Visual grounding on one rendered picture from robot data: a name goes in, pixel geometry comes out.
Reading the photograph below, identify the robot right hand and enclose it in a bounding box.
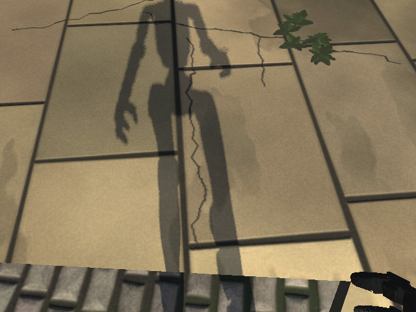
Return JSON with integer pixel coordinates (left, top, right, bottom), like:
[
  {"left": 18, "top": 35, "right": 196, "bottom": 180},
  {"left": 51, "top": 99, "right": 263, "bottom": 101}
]
[{"left": 350, "top": 272, "right": 416, "bottom": 312}]

